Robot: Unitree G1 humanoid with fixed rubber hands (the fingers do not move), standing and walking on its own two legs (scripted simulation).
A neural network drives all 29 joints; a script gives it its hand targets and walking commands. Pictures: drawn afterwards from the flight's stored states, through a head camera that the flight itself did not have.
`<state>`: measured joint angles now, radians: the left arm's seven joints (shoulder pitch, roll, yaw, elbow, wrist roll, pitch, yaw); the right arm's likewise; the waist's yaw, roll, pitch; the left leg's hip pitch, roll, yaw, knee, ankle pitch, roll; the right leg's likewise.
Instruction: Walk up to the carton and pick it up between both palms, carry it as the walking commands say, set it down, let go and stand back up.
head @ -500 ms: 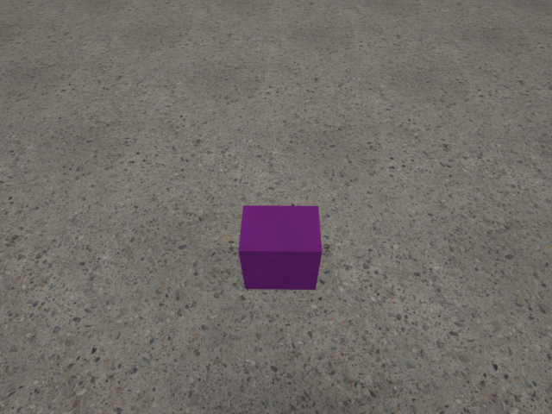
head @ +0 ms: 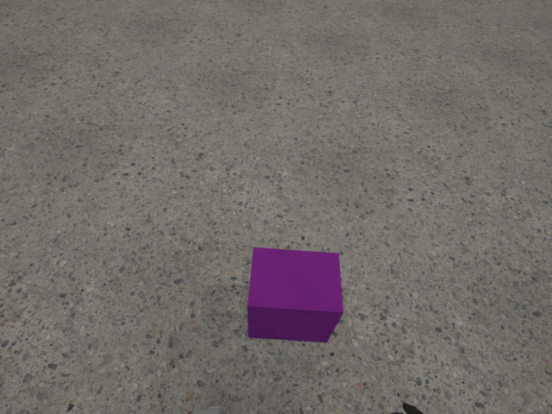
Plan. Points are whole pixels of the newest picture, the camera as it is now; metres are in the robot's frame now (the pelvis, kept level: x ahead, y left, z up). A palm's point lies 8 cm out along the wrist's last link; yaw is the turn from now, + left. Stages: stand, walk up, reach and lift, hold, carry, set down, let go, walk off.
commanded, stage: walk up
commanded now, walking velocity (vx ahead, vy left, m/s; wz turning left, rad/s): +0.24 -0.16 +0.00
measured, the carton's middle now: (291, 297) +0.57 -0.05 -0.62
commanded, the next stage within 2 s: none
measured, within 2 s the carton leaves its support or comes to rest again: neither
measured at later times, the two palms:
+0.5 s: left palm out of the picture +0.08 +0.20 -0.11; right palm out of the picture +0.08 -0.30 -0.14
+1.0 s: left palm out of the picture -0.02 +0.16 -0.09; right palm out of the picture +0.00 -0.32 -0.12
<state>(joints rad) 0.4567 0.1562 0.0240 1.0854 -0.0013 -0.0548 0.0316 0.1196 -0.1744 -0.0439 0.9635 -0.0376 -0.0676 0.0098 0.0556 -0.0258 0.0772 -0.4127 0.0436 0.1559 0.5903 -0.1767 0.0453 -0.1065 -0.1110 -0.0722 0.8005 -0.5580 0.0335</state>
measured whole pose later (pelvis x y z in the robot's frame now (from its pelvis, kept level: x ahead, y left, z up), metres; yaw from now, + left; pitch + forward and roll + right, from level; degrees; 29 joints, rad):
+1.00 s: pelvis +0.02 -0.08 +0.03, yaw +1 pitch +0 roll +3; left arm 0.37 0.16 0.02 1.10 0.02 -0.04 0.03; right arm 0.32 -0.21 -0.08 1.12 -0.04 0.04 0.00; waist 0.04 0.01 -0.03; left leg -0.31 0.02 0.04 0.87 -0.33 -0.06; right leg -0.19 -0.02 -0.09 0.29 -0.12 -0.07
